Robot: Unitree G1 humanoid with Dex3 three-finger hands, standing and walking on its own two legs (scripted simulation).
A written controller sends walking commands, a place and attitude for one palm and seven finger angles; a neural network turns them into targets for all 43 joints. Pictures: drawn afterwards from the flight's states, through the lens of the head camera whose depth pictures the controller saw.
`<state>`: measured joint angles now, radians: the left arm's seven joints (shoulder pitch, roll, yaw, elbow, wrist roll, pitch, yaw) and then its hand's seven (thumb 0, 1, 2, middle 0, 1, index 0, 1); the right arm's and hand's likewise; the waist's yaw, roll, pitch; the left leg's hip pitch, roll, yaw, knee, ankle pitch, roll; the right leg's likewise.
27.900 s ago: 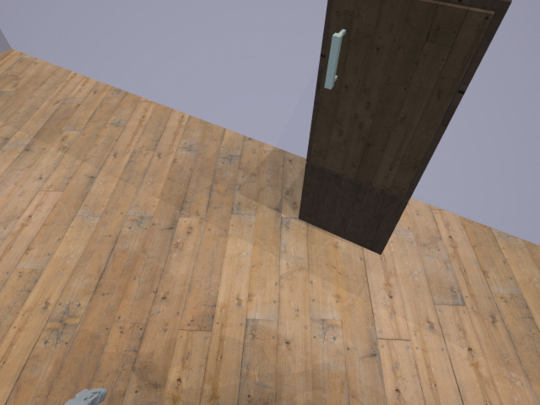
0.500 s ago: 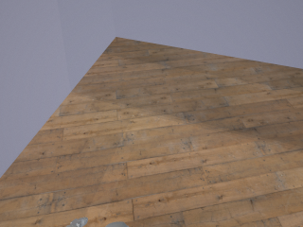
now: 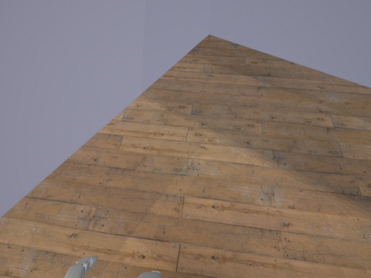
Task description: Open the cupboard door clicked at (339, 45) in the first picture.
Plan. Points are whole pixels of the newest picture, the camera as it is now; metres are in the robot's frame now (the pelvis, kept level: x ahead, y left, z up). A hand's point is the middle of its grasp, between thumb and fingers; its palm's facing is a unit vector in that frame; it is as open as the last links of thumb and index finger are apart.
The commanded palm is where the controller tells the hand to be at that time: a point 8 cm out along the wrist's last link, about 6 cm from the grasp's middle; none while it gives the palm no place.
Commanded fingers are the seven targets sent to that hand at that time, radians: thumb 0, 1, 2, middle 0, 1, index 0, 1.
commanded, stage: turn to face it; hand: left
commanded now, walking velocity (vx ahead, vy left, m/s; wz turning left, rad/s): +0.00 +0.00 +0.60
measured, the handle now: out of the picture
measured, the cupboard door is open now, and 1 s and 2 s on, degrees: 50 50 50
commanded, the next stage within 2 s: none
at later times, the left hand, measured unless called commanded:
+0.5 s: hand out of the picture -0.01 +0.22 -0.17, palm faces +0.38 -0.89 -0.24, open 7.3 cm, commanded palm none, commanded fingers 0.00 0.90 0.90 -0.20 -0.30 -0.20 -0.30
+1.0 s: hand out of the picture -0.02 +0.16 -0.15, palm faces +0.60 -0.77 -0.22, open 7.3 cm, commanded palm none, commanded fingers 0.00 0.90 0.90 -0.20 -0.30 -0.20 -0.30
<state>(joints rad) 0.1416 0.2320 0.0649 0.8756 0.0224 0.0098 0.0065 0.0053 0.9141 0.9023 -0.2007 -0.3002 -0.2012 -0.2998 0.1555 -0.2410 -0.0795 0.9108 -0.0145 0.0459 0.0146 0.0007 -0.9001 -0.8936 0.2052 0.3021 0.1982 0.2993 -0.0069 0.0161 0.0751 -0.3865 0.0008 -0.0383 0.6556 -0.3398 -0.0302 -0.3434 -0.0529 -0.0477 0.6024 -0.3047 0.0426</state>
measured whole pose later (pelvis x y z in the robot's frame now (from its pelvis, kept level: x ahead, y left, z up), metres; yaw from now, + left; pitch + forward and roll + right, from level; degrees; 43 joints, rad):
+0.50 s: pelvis +0.01 +0.00 +0.01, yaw +20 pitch +1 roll +0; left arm 0.19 0.25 0.08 0.94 0.02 0.06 0.01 0.01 0.91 0.90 -0.20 -0.30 -0.20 -0.30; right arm 0.12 -0.21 -0.06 0.90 -0.02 0.03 0.01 0.00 -0.90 -0.89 0.20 0.30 0.20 0.30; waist 0.02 -0.05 0.11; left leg -0.32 0.00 0.04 0.58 -0.28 0.03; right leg -0.49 -0.11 -0.06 1.11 -0.47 0.08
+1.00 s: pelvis +0.02 -0.04 +0.01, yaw +38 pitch +0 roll +2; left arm 0.19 0.18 0.04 0.89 0.03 0.01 0.02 0.00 0.91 0.90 -0.21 -0.30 -0.21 -0.30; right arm 0.14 -0.23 -0.08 0.94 -0.01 0.08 0.04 0.00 -0.91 -0.89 0.20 0.30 0.19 0.30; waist -0.02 -0.03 0.11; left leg -0.42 0.03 0.07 0.89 -0.45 -0.06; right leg -0.22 -0.14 -0.21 0.53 -0.30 0.02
